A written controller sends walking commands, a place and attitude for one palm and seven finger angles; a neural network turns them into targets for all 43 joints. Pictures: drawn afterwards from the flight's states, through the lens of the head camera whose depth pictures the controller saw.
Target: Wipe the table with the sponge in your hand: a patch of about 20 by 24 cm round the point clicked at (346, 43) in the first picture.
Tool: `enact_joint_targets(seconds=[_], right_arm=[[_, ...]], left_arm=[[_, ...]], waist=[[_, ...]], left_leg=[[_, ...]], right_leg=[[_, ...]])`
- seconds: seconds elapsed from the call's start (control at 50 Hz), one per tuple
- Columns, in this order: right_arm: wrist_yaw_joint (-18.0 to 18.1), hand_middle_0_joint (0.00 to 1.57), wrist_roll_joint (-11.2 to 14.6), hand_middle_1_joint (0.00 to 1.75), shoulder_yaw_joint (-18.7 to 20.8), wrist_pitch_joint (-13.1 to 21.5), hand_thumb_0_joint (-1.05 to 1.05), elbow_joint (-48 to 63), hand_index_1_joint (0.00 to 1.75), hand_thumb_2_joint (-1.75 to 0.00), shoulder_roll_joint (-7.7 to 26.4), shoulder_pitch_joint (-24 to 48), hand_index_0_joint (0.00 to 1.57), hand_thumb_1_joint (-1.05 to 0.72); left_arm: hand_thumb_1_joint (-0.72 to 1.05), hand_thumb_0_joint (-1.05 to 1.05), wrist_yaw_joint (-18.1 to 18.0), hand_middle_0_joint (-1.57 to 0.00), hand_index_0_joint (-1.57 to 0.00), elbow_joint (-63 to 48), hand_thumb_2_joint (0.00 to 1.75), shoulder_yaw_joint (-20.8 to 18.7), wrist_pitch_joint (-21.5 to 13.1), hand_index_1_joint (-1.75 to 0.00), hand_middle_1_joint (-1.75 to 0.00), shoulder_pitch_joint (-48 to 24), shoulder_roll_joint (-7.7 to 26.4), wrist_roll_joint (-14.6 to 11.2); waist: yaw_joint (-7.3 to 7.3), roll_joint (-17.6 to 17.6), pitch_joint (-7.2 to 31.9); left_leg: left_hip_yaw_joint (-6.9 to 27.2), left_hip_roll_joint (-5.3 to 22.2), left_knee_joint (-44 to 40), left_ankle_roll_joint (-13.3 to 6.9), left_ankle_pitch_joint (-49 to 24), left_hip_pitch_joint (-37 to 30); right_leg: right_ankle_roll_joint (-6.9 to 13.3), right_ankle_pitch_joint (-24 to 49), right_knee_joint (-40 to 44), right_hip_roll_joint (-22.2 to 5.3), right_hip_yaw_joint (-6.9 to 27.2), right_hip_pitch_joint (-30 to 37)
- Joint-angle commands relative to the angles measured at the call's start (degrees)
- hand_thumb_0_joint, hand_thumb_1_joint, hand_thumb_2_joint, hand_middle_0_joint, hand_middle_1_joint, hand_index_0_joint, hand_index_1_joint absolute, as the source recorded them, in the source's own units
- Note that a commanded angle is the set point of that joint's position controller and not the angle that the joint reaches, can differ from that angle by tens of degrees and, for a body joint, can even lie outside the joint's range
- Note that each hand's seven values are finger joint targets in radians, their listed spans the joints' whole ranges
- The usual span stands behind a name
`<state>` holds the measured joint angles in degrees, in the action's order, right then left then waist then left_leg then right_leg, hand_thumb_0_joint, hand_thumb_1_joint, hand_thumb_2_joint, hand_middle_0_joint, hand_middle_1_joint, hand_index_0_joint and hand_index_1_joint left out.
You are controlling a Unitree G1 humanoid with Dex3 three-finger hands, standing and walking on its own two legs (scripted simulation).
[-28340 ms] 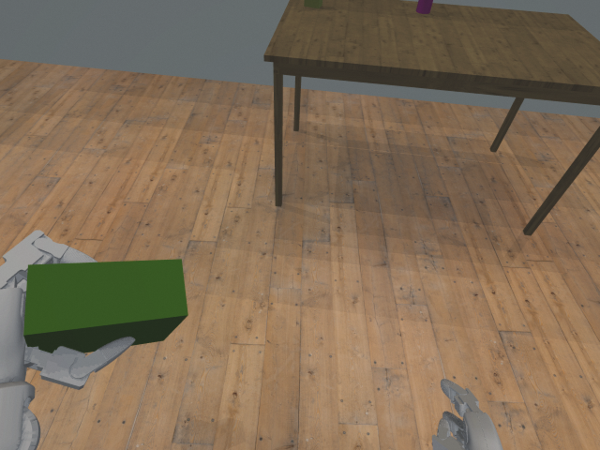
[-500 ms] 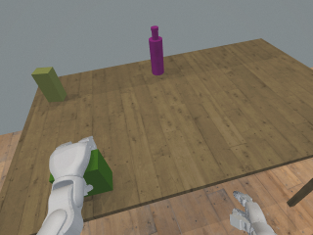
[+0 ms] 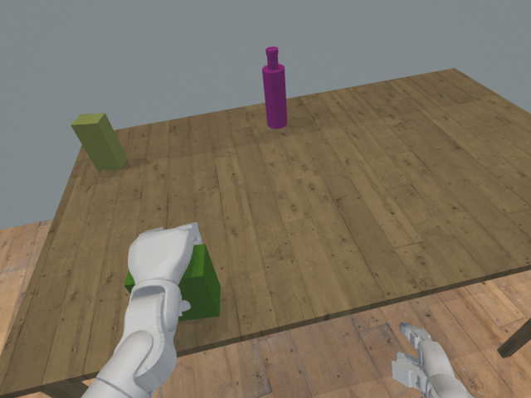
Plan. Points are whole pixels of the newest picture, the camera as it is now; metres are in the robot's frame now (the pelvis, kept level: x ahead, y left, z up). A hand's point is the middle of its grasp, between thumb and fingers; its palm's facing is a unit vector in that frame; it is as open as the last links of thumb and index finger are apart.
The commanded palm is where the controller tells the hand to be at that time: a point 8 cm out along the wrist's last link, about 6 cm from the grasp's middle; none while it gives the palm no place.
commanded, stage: slide across to the third lane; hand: left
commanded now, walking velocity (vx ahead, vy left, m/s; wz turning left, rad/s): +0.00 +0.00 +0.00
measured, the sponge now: (181, 292) +0.27 +0.20 +0.00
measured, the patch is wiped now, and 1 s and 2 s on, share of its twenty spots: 0.80 0.85 0.95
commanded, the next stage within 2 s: wipe forward along the third lane in 0.18 s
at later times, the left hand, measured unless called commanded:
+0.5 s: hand (197, 263) +0.29 +0.16 +0.06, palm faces +0.01 -0.09 -1.00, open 10.1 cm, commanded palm +0.27 +0.16 +0.10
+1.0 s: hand (202, 235) +0.35 +0.17 +0.06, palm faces -0.03 -0.07 -1.00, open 10.1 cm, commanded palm +0.32 +0.18 +0.10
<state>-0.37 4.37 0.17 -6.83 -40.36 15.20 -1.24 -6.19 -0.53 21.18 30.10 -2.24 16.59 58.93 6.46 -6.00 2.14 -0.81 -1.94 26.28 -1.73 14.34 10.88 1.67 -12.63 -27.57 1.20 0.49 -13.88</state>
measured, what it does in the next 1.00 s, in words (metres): stands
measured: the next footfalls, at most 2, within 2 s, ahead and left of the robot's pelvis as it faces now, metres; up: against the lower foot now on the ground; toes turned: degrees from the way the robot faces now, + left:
none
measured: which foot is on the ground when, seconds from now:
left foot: down 0.00-1.00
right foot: down 0.00-1.00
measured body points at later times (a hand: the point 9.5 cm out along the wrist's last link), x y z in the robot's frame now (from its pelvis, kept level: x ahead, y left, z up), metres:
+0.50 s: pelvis -0.01 -0.02 +0.00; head -0.03 -0.06 +0.45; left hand +0.29 +0.17 +0.12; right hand +0.24 -0.22 -0.09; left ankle +0.00 +0.10 -0.74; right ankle +0.02 -0.10 -0.74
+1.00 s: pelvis -0.02 -0.02 +0.00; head -0.02 -0.05 +0.45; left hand +0.35 +0.17 +0.12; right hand +0.18 -0.25 -0.11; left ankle +0.00 +0.10 -0.74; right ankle +0.02 -0.10 -0.74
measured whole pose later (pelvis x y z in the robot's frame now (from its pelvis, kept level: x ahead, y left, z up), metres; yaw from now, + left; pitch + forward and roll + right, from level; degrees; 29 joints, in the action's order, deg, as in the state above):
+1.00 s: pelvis -0.02 -0.02 +0.00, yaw -1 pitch +3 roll +1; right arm 4.5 5.0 -1.4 -7.9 -41.0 15.3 -4.2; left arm -6.8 30.5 16.3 28.1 -26.6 13.2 57.0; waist 3.2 -3.6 4.9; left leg -0.9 -0.7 27.1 -0.4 12.9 17.1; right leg 2.9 -10.9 -28.4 2.5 0.6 -20.3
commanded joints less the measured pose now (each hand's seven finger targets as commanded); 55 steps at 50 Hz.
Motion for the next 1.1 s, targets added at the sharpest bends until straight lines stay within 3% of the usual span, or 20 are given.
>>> enact_joint_targets(seconds=[0.0,0.04,0.1,0.14,0.2,0.24,0.3,0.34,0.58,0.64,0.66,0.7,0.74,0.78,0.84,0.9,0.94,1.02,1.04,1.08], right_arm=[[-0.75,0.2,0.42,0.3,0.56,3.71,0.0,11.82,0.3,-0.9,3.86,15.31,0.2,-0.9],[-1.21,0.2,0.38,0.3,0.66,3.34,0.0,12.08,0.3,-0.9,4.01,15.92,0.2,-0.9],[-1.68,0.2,0.61,0.3,0.53,2.62,0.0,11.97,0.3,-0.9,3.76,16.37,0.2,-0.9],[-1.79,0.2,0.56,0.3,0.62,2.35,0.0,11.85,0.3,-0.9,4.01,16.61,0.2,-0.9],[-1.83,0.2,0.72,0.3,0.37,1.94,0.0,11.89,0.3,-0.9,3.68,16.98,0.2,-0.9],[-1.6,0.2,0.72,0.3,0.37,1.8,0.0,11.66,0.3,-0.9,3.88,17.21,0.2,-0.9],[-0.92,0.2,0.85,0.3,0.07,1.72,0.0,10.71,0.3,-0.9,3.91,16.83,0.2,-0.9],[-0.27,0.2,0.76,0.3,0.06,1.81,0.0,10.16,0.3,-0.9,4.17,16.31,0.2,-0.9],[2.88,0.2,0.76,0.3,-0.27,2.16,0.0,9.04,0.3,-0.9,4.7,12.5,0.2,-0.9],[3.63,0.2,0.55,0.3,-0.16,1.87,0.0,8.88,0.3,-0.9,5.33,12.08,0.2,-0.9],[3.69,0.2,0.7,0.3,-0.21,1.92,0.0,9.75,0.3,-0.9,4.86,12.08,0.2,-0.9],[3.89,0.2,0.81,0.3,-0.25,1.86,0.0,9.48,0.3,-0.9,4.89,11.52,0.2,-0.9],[4.22,0.2,0.67,0.3,-0.18,1.58,0.0,9.09,0.3,-0.9,5.39,11.0,0.2,-0.9],[4.52,0.2,0.85,0.3,-0.28,1.69,0.0,9.56,0.3,-0.9,5.07,10.34,0.2,-0.9],[4.93,0.2,0.56,0.3,-0.06,1.63,0.0,9.3,0.3,-0.9,5.73,9.46,0.2,-0.9],[5.18,0.2,0.75,0.3,-0.13,1.79,0.0,9.41,0.3,-0.9,5.58,8.81,0.2,-0.9],[5.43,0.2,0.59,0.3,0.03,1.77,0.0,8.97,0.3,-0.9,6.04,8.06,0.2,-0.9],[5.3,0.2,0.57,0.3,0.21,1.85,0.0,8.95,0.3,-0.9,5.79,6.83,0.2,-0.9],[5.24,0.2,0.49,0.3,0.33,1.75,0.0,8.84,0.3,-0.9,6.14,6.84,0.2,-0.9],[5.11,0.2,0.53,0.3,0.31,1.58,0.0,9.23,0.3,-0.9,5.88,6.58,0.2,-0.9]], left_arm=[[0.1,0.0,-1.2,-1.2,-1.2,-6.6,1.3,2.79,-1.81,-1.6,-1.6,-11.98,-4.27,-3.04],[0.1,0.0,-1.53,-1.2,-1.2,-7.02,1.3,1.01,-1.41,-1.6,-1.6,-11.19,-2.5,-3.11],[0.1,0.0,-1.36,-1.2,-1.2,-5.79,1.3,4.46,-0.7,-1.6,-1.6,-12.87,-5.6,-2.95],[0.1,0.0,-1.92,-1.2,-1.2,-5.4,1.3,0.83,-0.23,-1.6,-1.6,-12.29,-2.12,-2.75],[0.1,0.0,-1.81,-1.2,-1.2,-3.95,1.3,3.27,0.49,-1.6,-1.6,-12.46,-4.64,-2.62],[0.1,0.0,-2.26,-1.2,-1.2,-3.99,1.3,-0.19,0.78,-1.6,-1.6,-14.83,-0.95,-2.7],[0.1,0.0,-2.2,-1.2,-1.2,0.3,1.3,1.64,1.5,-1.6,-1.6,-18.44,-2.96,-2.23],[0.1,0.0,-2.32,-1.2,-1.2,2.48,1.3,-1.89,1.4,-1.6,-1.6,-20.55,0.57,-1.93],[0.1,0.0,-2.18,-1.2,-1.2,18.08,1.3,-4.12,-0.6,-1.6,-1.6,-29.13,1.11,-0.63],[0.1,0.0,-2.54,-1.2,-1.2,19.85,1.3,-8.01,-0.72,-1.6,-1.6,-30.93,5.07,-0.39],[0.1,0.0,-2.52,-1.2,-1.2,19.25,1.3,-5.01,-0.52,-1.6,-1.6,-32.29,1.85,-0.36],[0.1,0.0,-2.48,-1.2,-1.2,21.62,1.3,-4.12,-0.42,-1.6,-1.6,-33.69,1.08,-0.21],[0.1,0.0,-2.78,-1.2,-1.2,23.69,1.3,-8.32,-0.29,-1.6,-1.6,-34.5,5.77,-0.1],[0.1,0.0,-2.51,-1.2,-1.2,24.82,1.3,-4.93,-0.39,-1.6,-1.6,-36.82,1.99,-0.42],[0.1,0.0,-2.89,-1.2,-1.2,27.03,1.3,-9.85,-0.95,-1.6,-1.6,-35.7,6.89,-0.38],[0.1,0.0,-2.83,-1.2,-1.2,28.06,1.3,-6.38,-1.47,-1.6,-1.6,-38.25,3.36,-0.61],[0.1,0.0,-3.1,-1.2,-1.2,29.49,1.3,-9.89,-1.8,-1.6,-1.6,-39.39,7.49,-0.23],[0.1,0.0,-3.49,-1.2,-1.2,31.07,1.3,-7.88,-2.65,-1.6,-1.6,-38.81,4.53,-0.09],[0.1,0.0,-3.77,-1.2,-1.2,31.23,1.3,-10.94,-2.82,-1.6,-1.6,-37.52,7.58,-0.03],[0.1,0.0,-4.08,-1.2,-1.2,30.82,1.3,-9.02,-2.96,-1.6,-1.6,-37.78,5.44,-0.07]], waist=[[-1.13,10.87,9.36],[-0.8,11.38,10.26],[-1.29,10.58,9.11],[-0.74,11.08,9.28],[-0.86,11.8,8.28],[-0.99,11.61,8.02],[-1.8,12.01,6.44],[-1.91,12.47,6.16],[-3.1,14.68,6.66],[-2.55,13.7,8.04],[-2.75,12.4,9.45],[-3.12,11.83,8.51],[-2.58,11.76,8.75],[-3.37,12.54,8.92],[-2.43,13.32,10.78],[-3.58,13.59,9.73],[-3.28,13.91,10.02],[-3.41,12.94,11.46],[-2.7,12.79,12.56],[-3.01,11.83,12.84]], left_leg=[[4.04,1.07,-3.63,-0.78,-7.84,-1.5],[4.23,1.0,-3.6,-0.6,-8.07,-1.04],[3.7,0.97,-3.4,-0.76,-7.89,-1.01],[3.95,0.91,-3.66,-0.63,-7.13,-0.7],[3.21,0.65,-3.34,-0.86,-6.75,-0.66],[3.27,0.64,-3.56,-0.8,-5.19,-0.54],[2.48,0.34,-3.37,-0.9,-3.62,-0.11],[2.32,0.08,-3.35,-0.92,-1.88,0.29],[0.99,-0.5,-2.36,-0.41,1.7,4.43],[1.34,-0.58,-2.55,-0.18,1.67,4.97],[0.6,-0.65,-2.45,-0.36,1.11,4.98],[0.67,-0.52,-2.54,-0.18,1.28,5.05],[1.2,-0.52,-2.89,-0.07,2.1,5.81],[0.59,-0.45,-2.67,-0.26,1.94,6.04],[1.1,-0.37,-2.74,-0.18,1.4,6.78],[0.52,-0.09,-2.67,-0.17,1.33,6.88],[0.95,-0.09,-2.74,-0.2,1.82,7.44],[0.51,0.24,-2.52,-0.12,-0.54,7.13],[1.08,0.31,-2.64,-0.02,-1.04,7.11],[0.56,0.35,-2.4,-0.02,-1.95,7.16]], right_leg=[[2.56,4.9,4.39,1.06,3.81,3.74],[2.72,5.2,4.26,1.21,5.19,4.85],[2.57,5.02,4.46,0.93,4.13,3.81],[2.79,3.62,4.82,1.21,5.52,4.46],[2.48,2.8,5.42,0.82,4.82,4.02],[2.58,0.2,6.4,0.86,6.54,3.88],[2.23,-1.37,7.2,0.52,5.98,2.37],[2.29,-4.05,8.54,0.59,7.71,1.81],[1.74,-7.4,8.35,-0.13,7.2,-1.2],[2.04,-7.2,8.2,-0.1,8.08,-0.83],[1.71,-6.26,7.61,-0.55,6.72,-0.02],[1.81,-6.44,7.52,-0.45,6.38,-1.41],[2.09,-7.57,7.59,-0.27,6.99,-1.28],[1.71,-6.94,7.33,-0.58,5.73,-1.47],[1.89,-6.36,7.26,-0.47,6.55,-0.22],[1.51,-5.83,7.3,-0.75,5.57,-1.4],[1.73,-6.63,7.55,-0.6,6.42,-1.37],[1.75,-2.57,6.37,-0.75,4.94,-1.03],[2.07,-1.99,6.28,-0.42,5.61,-0.44],[1.95,-0.09,5.7,-0.65,4.91,-0.07]])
